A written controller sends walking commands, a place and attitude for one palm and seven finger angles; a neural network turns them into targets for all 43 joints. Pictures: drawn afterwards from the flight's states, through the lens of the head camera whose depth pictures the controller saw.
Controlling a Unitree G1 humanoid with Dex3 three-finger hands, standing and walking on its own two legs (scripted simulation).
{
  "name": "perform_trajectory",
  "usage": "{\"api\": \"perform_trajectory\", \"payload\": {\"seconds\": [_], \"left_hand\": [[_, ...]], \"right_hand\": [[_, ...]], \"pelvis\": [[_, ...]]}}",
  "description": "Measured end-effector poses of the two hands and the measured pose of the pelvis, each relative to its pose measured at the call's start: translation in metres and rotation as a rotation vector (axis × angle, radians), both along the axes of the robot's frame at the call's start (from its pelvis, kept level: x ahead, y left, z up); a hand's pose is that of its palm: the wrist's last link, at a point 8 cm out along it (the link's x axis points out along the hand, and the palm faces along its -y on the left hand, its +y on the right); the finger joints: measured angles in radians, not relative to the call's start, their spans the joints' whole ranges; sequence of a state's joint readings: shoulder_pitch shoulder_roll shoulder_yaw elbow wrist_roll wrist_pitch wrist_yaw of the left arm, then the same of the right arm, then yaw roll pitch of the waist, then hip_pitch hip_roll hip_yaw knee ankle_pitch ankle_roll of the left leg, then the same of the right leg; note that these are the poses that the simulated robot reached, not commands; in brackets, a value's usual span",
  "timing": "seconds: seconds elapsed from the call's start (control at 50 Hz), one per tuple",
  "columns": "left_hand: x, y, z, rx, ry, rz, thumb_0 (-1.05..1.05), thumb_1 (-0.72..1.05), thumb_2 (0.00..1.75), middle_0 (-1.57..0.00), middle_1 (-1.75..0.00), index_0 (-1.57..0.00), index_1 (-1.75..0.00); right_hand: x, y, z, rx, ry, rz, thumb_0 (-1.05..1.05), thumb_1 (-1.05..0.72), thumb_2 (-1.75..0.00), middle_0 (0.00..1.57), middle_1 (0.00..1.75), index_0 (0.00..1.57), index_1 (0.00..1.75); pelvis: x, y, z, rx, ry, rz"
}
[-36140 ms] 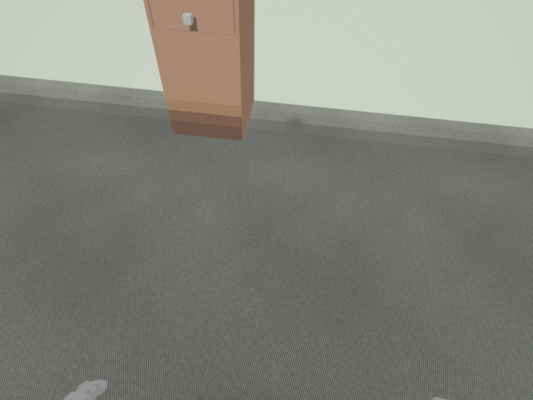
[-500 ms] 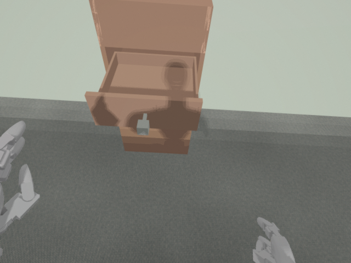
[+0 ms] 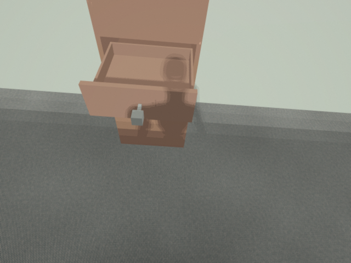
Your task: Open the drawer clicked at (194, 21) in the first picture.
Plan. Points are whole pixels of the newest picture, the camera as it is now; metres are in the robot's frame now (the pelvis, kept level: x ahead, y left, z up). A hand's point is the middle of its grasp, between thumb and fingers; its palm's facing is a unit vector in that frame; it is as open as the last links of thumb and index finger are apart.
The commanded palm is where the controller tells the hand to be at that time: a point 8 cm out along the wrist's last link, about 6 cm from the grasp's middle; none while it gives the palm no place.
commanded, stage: let the arm hang, fingers relaxed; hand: left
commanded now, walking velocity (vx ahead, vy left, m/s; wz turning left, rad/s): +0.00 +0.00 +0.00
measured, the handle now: (138, 113) +0.57 +0.15 -0.07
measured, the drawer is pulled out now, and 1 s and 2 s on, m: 0.30 0.30 0.30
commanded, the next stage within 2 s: look to check the result in 0.74 s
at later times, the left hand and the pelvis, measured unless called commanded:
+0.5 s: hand out of the picture +0.00 +0.16 -0.17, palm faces +0.02 -0.98 -0.19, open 7.4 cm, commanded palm none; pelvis +0.00 +0.00 +0.01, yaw -1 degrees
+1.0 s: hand out of the picture +0.00 +0.15 -0.17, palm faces +0.03 -0.98 -0.18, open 7.4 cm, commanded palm none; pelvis +0.02 -0.01 +0.01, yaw -1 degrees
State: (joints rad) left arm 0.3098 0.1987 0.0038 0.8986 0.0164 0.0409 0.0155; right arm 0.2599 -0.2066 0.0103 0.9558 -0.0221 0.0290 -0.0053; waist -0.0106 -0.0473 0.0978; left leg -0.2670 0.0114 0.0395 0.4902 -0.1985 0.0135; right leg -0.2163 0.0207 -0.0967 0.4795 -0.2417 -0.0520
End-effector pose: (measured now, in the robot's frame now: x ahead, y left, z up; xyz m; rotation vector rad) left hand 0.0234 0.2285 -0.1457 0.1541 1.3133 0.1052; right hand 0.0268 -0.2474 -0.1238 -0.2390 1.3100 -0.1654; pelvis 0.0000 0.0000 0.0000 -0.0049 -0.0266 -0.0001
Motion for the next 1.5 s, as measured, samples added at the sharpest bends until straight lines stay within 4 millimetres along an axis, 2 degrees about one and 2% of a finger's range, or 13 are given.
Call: {"api": "perform_trajectory", "payload": {"seconds": [0.06, 0.12, 0.22, 0.36, 0.48, 0.58, 0.78, 1.0, 1.2, 1.5], "left_hand": [[-0.028, 0.000, -0.001, 0.000, 0.084, 0.026, 0.00, 0.96, 0.90, -0.21, -0.30, -0.20, -0.30], [-0.049, 0.001, 0.003, 0.013, 0.146, 0.044, 0.00, 0.95, 0.90, -0.21, -0.30, -0.20, -0.30], [-0.061, 0.002, 0.009, 0.038, 0.188, 0.061, 0.01, 0.92, 0.90, -0.20, -0.30, -0.20, -0.30], [-0.048, -0.005, 0.011, 0.044, 0.150, 0.061, 0.00, 0.91, 0.90, -0.20, -0.29, -0.20, -0.30], [-0.027, -0.017, 0.008, 0.018, 0.095, 0.051, 0.00, 0.91, 0.90, -0.20, -0.29, -0.20, -0.30], [-0.020, -0.023, 0.005, 0.005, 0.085, 0.045, 0.01, 0.92, 0.90, -0.20, -0.29, -0.20, -0.30], [-0.025, -0.026, 0.004, -0.006, 0.114, 0.058, 0.00, 0.91, 0.90, -0.20, -0.29, -0.20, -0.30], [-0.027, -0.025, 0.006, 0.005, 0.135, 0.061, 0.00, 0.91, 0.90, -0.20, -0.29, -0.20, -0.30], [-0.016, -0.025, 0.008, 0.016, 0.117, 0.055, 0.00, 0.91, 0.90, -0.20, -0.29, -0.20, -0.30], [0.002, -0.026, 0.010, 0.030, 0.095, 0.043, 0.00, 0.91, 0.90, -0.20, -0.29, -0.20, -0.30]], "right_hand": [[-0.027, 0.003, -0.003, 0.008, 0.089, -0.026, 0.01, -0.91, -0.90, 0.20, 0.30, 0.20, 0.30], [-0.044, 0.010, -0.007, 0.030, 0.140, -0.051, 0.01, -0.91, -0.90, 0.20, 0.30, 0.20, 0.30], [-0.058, 0.027, -0.015, 0.083, 0.167, -0.076, 0.00, -0.91, -0.90, 0.20, 0.30, 0.20, 0.30], [-0.056, 0.050, -0.024, 0.151, 0.150, -0.088, 0.00, -0.91, -0.90, 0.20, 0.30, 0.20, 0.30], [-0.052, 0.057, -0.025, 0.166, 0.130, -0.100, 0.00, -0.91, -0.90, 0.20, 0.30, 0.20, 0.30], [-0.052, 0.053, -0.023, 0.151, 0.128, -0.114, 0.00, -0.91, -0.90, 0.20, 0.30, 0.20, 0.30], [-0.054, 0.042, -0.019, 0.117, 0.153, -0.120, 0.00, -0.91, -0.90, 0.20, 0.30, 0.20, 0.30], [-0.042, 0.040, -0.020, 0.119, 0.140, -0.112, 0.00, -0.91, -0.90, 0.20, 0.30, 0.20, 0.30], [-0.029, 0.036, -0.021, 0.121, 0.119, -0.105, 0.00, -0.91, -0.90, 0.20, 0.30, 0.20, 0.30], [-0.023, 0.021, -0.021, 0.107, 0.124, -0.103, 0.00, -0.91, -0.90, 0.20, 0.30, 0.20, 0.30]], "pelvis": [[0.000, -0.002, 0.002, -0.005, -0.001, 0.002], [0.001, -0.003, 0.003, -0.007, -0.005, 0.000], [0.001, -0.003, 0.005, -0.006, -0.012, -0.005], [0.002, -0.003, 0.005, -0.001, -0.018, -0.010], [0.004, -0.004, 0.005, 0.003, -0.018, -0.015], [0.007, -0.005, 0.005, 0.004, -0.018, -0.018], [0.012, -0.006, 0.006, 0.003, -0.015, -0.017], [0.016, -0.008, 0.007, 0.004, -0.016, -0.019], [0.020, -0.010, 0.007, 0.007, -0.017, -0.021], [0.026, -0.017, 0.007, 0.011, -0.013, -0.022]]}}
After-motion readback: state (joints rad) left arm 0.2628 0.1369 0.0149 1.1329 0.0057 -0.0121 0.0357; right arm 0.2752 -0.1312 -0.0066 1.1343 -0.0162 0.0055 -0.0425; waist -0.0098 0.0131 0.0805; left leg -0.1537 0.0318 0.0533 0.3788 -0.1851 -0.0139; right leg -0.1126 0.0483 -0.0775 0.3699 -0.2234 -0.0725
